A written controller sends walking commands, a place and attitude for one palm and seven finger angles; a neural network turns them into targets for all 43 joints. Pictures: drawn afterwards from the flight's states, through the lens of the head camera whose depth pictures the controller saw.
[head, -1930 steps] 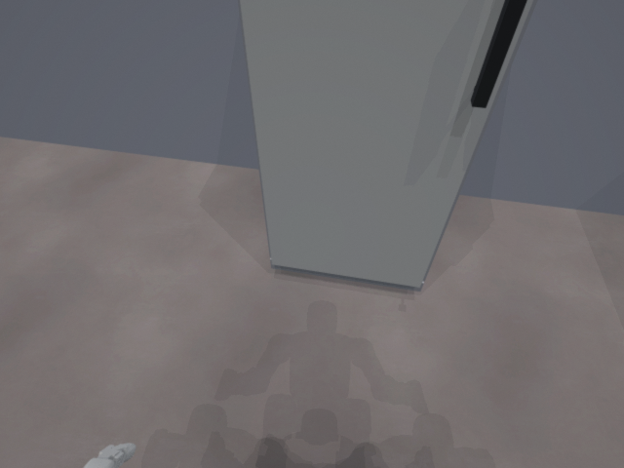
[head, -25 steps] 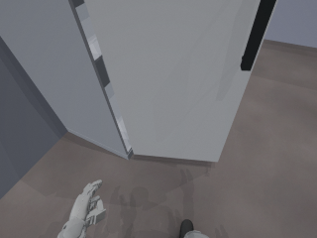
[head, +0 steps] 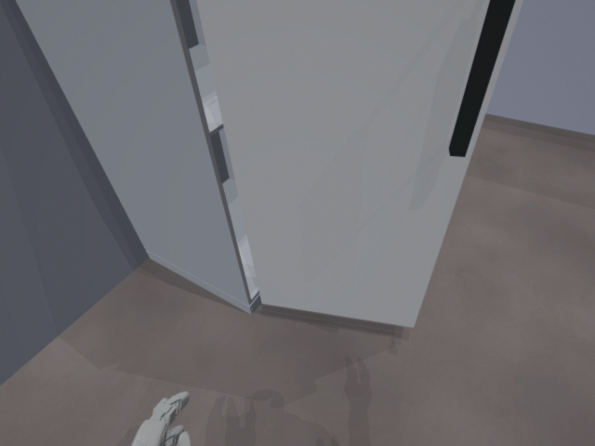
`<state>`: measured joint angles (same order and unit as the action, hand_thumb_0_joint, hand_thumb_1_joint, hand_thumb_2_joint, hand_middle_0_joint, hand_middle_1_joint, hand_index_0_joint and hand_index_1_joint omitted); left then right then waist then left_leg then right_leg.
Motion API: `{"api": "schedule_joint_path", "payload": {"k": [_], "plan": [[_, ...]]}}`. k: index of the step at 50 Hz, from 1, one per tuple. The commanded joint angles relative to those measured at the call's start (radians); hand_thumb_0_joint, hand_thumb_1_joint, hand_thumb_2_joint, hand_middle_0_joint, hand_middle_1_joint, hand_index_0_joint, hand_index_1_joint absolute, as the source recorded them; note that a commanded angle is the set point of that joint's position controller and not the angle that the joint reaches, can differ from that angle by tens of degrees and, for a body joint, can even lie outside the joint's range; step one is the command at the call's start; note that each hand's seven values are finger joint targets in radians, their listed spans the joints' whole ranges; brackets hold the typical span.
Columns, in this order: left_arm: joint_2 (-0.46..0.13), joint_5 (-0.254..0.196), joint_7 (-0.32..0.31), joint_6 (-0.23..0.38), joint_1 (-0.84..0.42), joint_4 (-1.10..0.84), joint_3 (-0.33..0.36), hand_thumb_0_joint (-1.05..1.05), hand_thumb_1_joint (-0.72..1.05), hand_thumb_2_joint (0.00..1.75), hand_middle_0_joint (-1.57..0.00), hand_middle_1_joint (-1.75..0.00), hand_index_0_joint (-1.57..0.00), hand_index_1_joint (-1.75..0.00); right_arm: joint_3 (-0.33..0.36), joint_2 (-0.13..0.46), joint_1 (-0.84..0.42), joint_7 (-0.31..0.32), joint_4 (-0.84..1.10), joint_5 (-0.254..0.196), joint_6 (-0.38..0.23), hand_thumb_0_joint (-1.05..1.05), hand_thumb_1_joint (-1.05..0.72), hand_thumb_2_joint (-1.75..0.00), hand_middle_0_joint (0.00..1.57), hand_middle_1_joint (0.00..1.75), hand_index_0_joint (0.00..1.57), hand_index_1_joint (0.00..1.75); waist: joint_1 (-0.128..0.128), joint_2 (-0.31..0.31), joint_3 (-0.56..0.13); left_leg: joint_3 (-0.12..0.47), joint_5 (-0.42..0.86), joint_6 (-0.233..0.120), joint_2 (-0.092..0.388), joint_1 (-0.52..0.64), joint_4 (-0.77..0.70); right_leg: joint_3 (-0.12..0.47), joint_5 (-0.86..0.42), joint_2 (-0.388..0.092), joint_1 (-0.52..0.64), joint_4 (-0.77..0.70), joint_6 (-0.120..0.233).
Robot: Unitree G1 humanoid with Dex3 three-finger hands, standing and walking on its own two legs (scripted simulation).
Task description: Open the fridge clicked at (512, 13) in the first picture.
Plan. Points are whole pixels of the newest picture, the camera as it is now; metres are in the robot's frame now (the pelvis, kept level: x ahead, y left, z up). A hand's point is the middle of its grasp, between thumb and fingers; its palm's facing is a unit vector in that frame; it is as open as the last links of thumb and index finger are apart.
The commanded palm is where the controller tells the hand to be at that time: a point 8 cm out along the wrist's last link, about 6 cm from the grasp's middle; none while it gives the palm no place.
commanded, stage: stop stepping back and stand still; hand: right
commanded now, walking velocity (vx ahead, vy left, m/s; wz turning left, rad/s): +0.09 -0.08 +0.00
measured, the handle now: (481, 58) +0.67 -0.27 +0.24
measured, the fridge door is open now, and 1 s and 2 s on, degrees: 70 70 70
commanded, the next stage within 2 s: let the arm hang, fingers relaxed in 0.44 s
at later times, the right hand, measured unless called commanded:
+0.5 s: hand out of the picture +0.20 -0.33 +0.19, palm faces +0.50 +0.70 -0.51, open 7.4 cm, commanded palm +0.15 -0.35 +0.18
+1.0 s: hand out of the picture -0.03 -0.23 -0.19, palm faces +0.13 +0.98 -0.17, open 7.1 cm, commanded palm none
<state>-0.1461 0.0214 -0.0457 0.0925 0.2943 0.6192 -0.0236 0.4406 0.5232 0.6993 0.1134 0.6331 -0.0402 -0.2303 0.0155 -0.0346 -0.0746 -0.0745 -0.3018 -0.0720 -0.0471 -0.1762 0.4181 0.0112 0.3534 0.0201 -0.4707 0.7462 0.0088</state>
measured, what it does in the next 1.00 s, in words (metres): steps on the spot: right foot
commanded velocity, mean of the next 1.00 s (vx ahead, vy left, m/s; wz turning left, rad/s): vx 0.00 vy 0.00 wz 0.00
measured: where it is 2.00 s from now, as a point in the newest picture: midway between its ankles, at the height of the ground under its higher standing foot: outside the picture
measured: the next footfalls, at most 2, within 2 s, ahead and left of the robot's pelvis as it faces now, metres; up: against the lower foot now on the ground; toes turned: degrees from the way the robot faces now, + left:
right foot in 0.20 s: +0.11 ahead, -0.16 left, +0.00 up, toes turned -7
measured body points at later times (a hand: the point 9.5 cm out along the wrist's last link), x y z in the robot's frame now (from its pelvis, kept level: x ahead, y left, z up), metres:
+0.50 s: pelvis +0.03 -0.04 +0.00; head +0.04 -0.05 +0.45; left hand +0.22 +0.15 -0.09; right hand +0.17 -0.36 +0.21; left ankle +0.00 +0.09 -0.74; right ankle +0.07 -0.15 -0.74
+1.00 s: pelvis +0.01 -0.04 +0.00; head +0.02 -0.07 +0.44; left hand +0.08 +0.23 -0.13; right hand -0.03 -0.28 -0.17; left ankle +0.00 +0.09 -0.74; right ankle +0.07 -0.15 -0.74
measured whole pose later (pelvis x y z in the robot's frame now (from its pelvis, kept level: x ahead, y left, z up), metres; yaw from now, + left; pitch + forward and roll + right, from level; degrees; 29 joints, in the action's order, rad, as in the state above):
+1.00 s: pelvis +0.01 -0.04 +0.00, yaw -8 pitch -1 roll +3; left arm -0.25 0.02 -0.01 -0.04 0.25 0.99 0.02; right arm 0.01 0.24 0.33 -0.01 -1.01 0.02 0.04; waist 0.00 -0.03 0.06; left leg -0.10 -0.31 0.00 0.00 -0.16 0.49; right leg 0.03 0.16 -0.02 -0.38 0.56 0.02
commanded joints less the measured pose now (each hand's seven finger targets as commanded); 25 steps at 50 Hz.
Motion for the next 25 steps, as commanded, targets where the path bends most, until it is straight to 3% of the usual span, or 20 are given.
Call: {"api": "schedule_joint_path", "payload": {"k": [1, 2, 4, 5, 7, 8, 9, 10, 11, 12, 13, 15, 16, 18, 19, 20, 21, 23, 25], "plan": [[-0.179, -0.009, -0.040, 0.041, -0.118, -0.085, 0.071, 0.00, 0.90, 0.90, -0.20, -0.30, -0.20, -0.30, 0.142, 0.087, -0.307, 0.058, -0.126, -0.017, -0.013, 0.00, -0.90, -0.90, 0.20, 0.30, 0.20, 0.30, 0.019, -0.130, 0.049, 0.381, -0.207, -0.142, 0.384, 0.004, -0.225, 0.045, 0.008, -0.079, -0.219, 0.349, -0.007], [-0.175, -0.018, -0.040, 0.043, -0.108, -0.081, 0.067, 0.00, 0.90, 0.90, -0.20, -0.30, -0.20, -0.30, 0.100, 0.042, -0.302, 0.052, -0.209, -0.015, -0.005, 0.00, -0.90, -0.90, 0.20, 0.30, 0.20, 0.30, 0.019, -0.102, 0.056, 0.306, -0.278, -0.108, 0.347, -0.081, -0.213, 0.037, -0.009, -0.098, -0.126, 0.280, -0.001], [-0.184, -0.018, -0.050, 0.042, -0.156, -0.080, 0.061, 0.00, 0.90, 0.90, -0.20, -0.30, -0.20, -0.30, 0.009, -0.006, -0.379, 0.038, -0.223, -0.005, 0.006, 0.00, -0.90, -0.90, 0.20, 0.30, 0.20, 0.30, 0.009, -0.101, 0.143, 0.185, -0.319, -0.074, 0.299, -0.248, -0.211, -0.021, -0.033, -0.102, 0.048, 0.107, 0.009], [-0.178, -0.016, -0.056, 0.054, -0.206, -0.089, 0.056, 0.00, 0.90, 0.90, -0.20, -0.30, -0.20, -0.30, -0.037, -0.029, -0.446, 0.035, -0.176, 0.001, 0.000, 0.00, -0.90, -0.90, 0.20, 0.30, 0.20, 0.30, 0.002, -0.074, 0.162, 0.159, -0.318, -0.066, 0.287, -0.276, -0.187, -0.047, -0.022, -0.094, 0.127, -0.001, 0.017], [-0.187, -0.004, -0.063, 0.076, -0.189, -0.082, 0.059, 0.00, 0.90, 0.90, -0.20, -0.30, -0.20, -0.30, -0.089, -0.041, -0.506, 0.039, -0.084, 0.015, -0.011, 0.00, -0.90, -0.90, 0.20, 0.30, 0.20, 0.30, -0.004, -0.017, 0.168, 0.108, -0.243, -0.042, 0.239, -0.258, -0.113, -0.097, -0.055, -0.051, 0.238, -0.143, 0.019], [-0.195, -0.004, -0.062, 0.089, -0.178, -0.087, 0.064, 0.00, 0.90, 0.90, -0.20, -0.30, -0.20, -0.30, -0.085, -0.023, -0.528, 0.042, -0.016, 0.016, -0.019, 0.00, -0.90, -0.90, 0.20, 0.30, 0.20, 0.30, -0.002, 0.019, 0.156, 0.089, -0.191, -0.019, 0.213, -0.243, -0.042, -0.067, -0.061, -0.055, 0.271, -0.203, 0.025], [-0.211, -0.005, -0.061, 0.101, -0.178, -0.099, 0.071, 0.00, 0.90, 0.90, -0.20, -0.30, -0.20, -0.30, -0.069, -0.004, -0.545, 0.043, 0.064, 0.015, -0.028, 0.00, -0.90, -0.90, 0.20, 0.30, 0.20, 0.30, -0.006, 0.119, 0.146, 0.067, -0.136, 0.016, 0.170, -0.249, 0.053, 0.032, -0.049, -0.105, 0.287, -0.279, 0.048], [-0.229, -0.010, -0.063, 0.106, -0.180, -0.118, 0.077, 0.00, 0.90, 0.90, -0.20, -0.30, -0.20, -0.30, -0.018, 0.048, -0.538, 0.049, 0.136, 0.013, -0.041, 0.00, -0.90, -0.90, 0.20, 0.30, 0.20, 0.30, -0.012, 0.224, 0.126, 0.024, -0.102, 0.060, 0.099, -0.248, 0.154, 0.173, -0.100, -0.188, 0.296, -0.352, 0.080], [-0.226, -0.011, -0.054, 0.114, -0.176, -0.133, 0.074, 0.00, 0.90, 0.90, -0.20, -0.30, -0.20, -0.30, 0.029, 0.079, -0.509, 0.056, 0.209, 0.015, -0.058, 0.00, -0.90, -0.90, 0.20, 0.30, 0.20, 0.30, -0.028, 0.281, 0.087, 0.020, -0.060, 0.078, 0.051, -0.220, 0.225, 0.289, -0.159, -0.253, 0.296, -0.400, 0.111], [-0.202, -0.010, -0.044, 0.122, -0.172, -0.122, 0.069, 0.00, 0.90, 0.90, -0.20, -0.30, -0.20, -0.30, 0.063, 0.099, -0.461, 0.053, 0.225, 0.009, -0.073, 0.00, -0.90, -0.90, 0.20, 0.30, 0.20, 0.30, -0.026, 0.287, 0.058, 0.032, -0.125, 0.076, 0.030, -0.156, 0.254, 0.309, -0.087, -0.254, 0.250, -0.455, 0.108], [-0.191, -0.002, -0.042, 0.125, -0.163, -0.121, 0.066, 0.00, 0.90, 0.90, -0.20, -0.30, -0.20, -0.30, 0.103, 0.121, -0.393, 0.052, 0.230, 0.003, -0.072, 0.00, -0.90, -0.90, 0.20, 0.30, 0.20, 0.30, -0.022, 0.339, 0.067, 0.037, -0.148, 0.076, 0.039, -0.121, 0.290, 0.342, -0.038, -0.261, 0.194, -0.501, 0.117], [-0.183, -0.002, -0.030, 0.133, -0.159, -0.122, 0.068, 0.00, 0.90, 0.90, -0.20, -0.30, -0.20, -0.30, 0.175, 0.150, -0.298, 0.063, 0.214, 0.006, -0.078, 0.00, -0.90, -0.90, 0.20, 0.30, 0.20, 0.30, -0.043, 0.342, 0.029, 0.042, -0.108, 0.069, 0.043, -0.045, 0.222, 0.254, -0.043, -0.236, 0.172, -0.475, 0.100], [-0.170, -0.008, -0.025, 0.130, -0.155, -0.127, 0.063, 0.00, 0.90, 0.90, -0.20, -0.30, -0.20, -0.30, 0.165, 0.113, -0.246, 0.062, 0.200, 0.000, -0.083, 0.00, -0.90, -0.90, 0.20, 0.30, 0.20, 0.30, -0.044, 0.325, -0.002, 0.034, -0.056, 0.068, 0.045, -0.004, 0.130, 0.190, -0.103, -0.216, 0.185, -0.427, 0.085], [-0.163, -0.016, -0.016, 0.121, -0.142, -0.136, 0.065, 0.00, 0.90, 0.90, -0.20, -0.30, -0.20, -0.30, 0.175, 0.090, -0.154, 0.057, 0.117, -0.008, -0.077, 0.00, -0.90, -0.90, 0.20, 0.30, 0.20, 0.30, -0.035, 0.232, -0.057, 0.062, 0.065, 0.058, 0.061, 0.080, 0.002, 0.067, -0.166, -0.144, 0.183, -0.329, 0.041], [-0.162, -0.017, -0.013, 0.115, -0.131, -0.137, 0.068, 0.00, 0.90, 0.90, -0.20, -0.30, -0.20, -0.30, 0.167, 0.068, -0.139, 0.053, 0.068, -0.014, -0.074, 0.00, -0.90, -0.90, 0.20, 0.30, 0.20, 0.30, -0.023, 0.156, -0.071, 0.114, 0.133, 0.040, 0.091, 0.090, -0.017, 0.031, -0.180, -0.108, 0.172, -0.276, 0.019], [-0.165, -0.022, -0.008, 0.112, -0.114, -0.133, 0.074, 0.00, 0.90, 0.90, -0.20, -0.30, -0.20, -0.30, 0.138, 0.022, -0.088, 0.047, -0.013, -0.025, -0.061, 0.00, -0.90, -0.90, 0.20, 0.30, 0.20, 0.30, -0.015, 0.062, -0.075, 0.170, 0.198, 0.023, 0.129, 0.058, -0.028, 0.013, -0.213, -0.090, 0.200, -0.220, 0.006], [-0.171, -0.027, -0.007, 0.102, -0.111, -0.132, 0.076, 0.00, 0.90, 0.90, -0.20, -0.30, -0.20, -0.30, 0.121, 0.021, -0.110, 0.043, -0.006, -0.030, -0.055, 0.00, -0.90, -0.90, 0.20, 0.30, 0.20, 0.30, -0.006, -0.010, -0.073, 0.187, 0.279, 0.017, 0.153, 0.037, -0.018, 0.011, -0.276, -0.097, 0.220, -0.191, 0.001], [-0.180, -0.029, -0.017, 0.093, -0.121, -0.123, 0.074, 0.00, 0.90, 0.90, -0.20, -0.30, -0.20, -0.30, 0.096, 0.013, -0.150, 0.039, -0.058, -0.030, -0.043, 0.00, -0.90, -0.90, 0.20, 0.30, 0.20, 0.30, 0.000, -0.015, -0.072, 0.145, 0.343, 0.043, 0.137, -0.012, 0.002, 0.009, -0.368, -0.111, 0.285, -0.211, 0.009], [-0.188, -0.029, -0.029, 0.090, -0.139, -0.122, 0.068, 0.00, 0.90, 0.90, -0.20, -0.30, -0.20, -0.30, 0.079, 0.017, -0.191, 0.036, -0.095, -0.025, -0.026, 0.00, -0.90, -0.90, 0.20, 0.30, 0.20, 0.30, -0.007, 0.032, -0.067, 0.101, 0.344, 0.072, 0.101, -0.026, 0.023, 0.026, -0.457, -0.130, 0.323, -0.251, 0.022]]}}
